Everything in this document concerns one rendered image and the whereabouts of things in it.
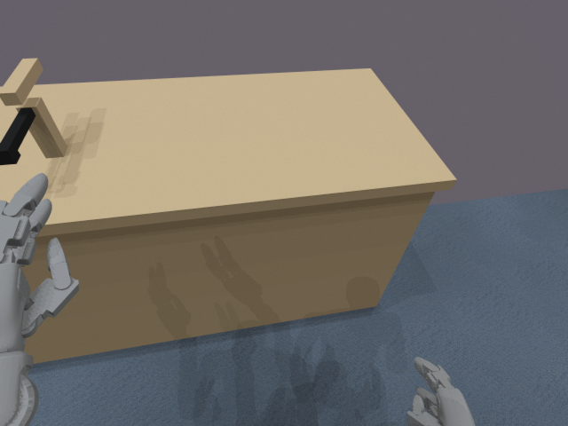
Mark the tap lever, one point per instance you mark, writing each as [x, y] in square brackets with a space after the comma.
[13, 138]

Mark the left robot forearm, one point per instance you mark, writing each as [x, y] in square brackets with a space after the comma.
[18, 394]

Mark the robot right hand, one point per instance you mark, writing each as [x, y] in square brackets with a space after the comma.
[447, 408]

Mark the counter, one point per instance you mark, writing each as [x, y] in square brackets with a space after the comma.
[199, 205]

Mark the robot left hand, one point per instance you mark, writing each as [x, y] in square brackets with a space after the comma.
[21, 220]

